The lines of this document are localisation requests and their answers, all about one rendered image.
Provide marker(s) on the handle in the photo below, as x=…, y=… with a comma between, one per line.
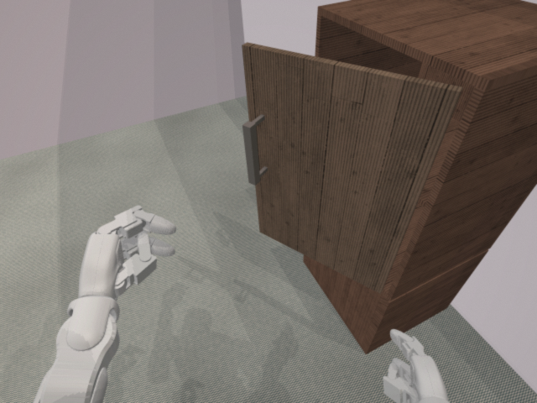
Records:
x=251, y=150

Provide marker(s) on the robot left forearm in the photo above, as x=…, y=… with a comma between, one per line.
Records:
x=85, y=345

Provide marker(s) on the left robot hand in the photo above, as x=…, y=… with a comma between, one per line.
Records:
x=105, y=253

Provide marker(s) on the cupboard door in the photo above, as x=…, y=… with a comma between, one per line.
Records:
x=348, y=150

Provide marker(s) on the right robot hand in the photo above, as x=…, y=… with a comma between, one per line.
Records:
x=420, y=380

